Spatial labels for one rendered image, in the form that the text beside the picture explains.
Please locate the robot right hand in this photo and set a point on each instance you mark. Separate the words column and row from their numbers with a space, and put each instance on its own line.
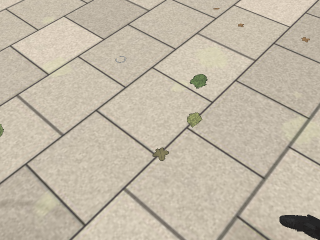
column 310, row 225

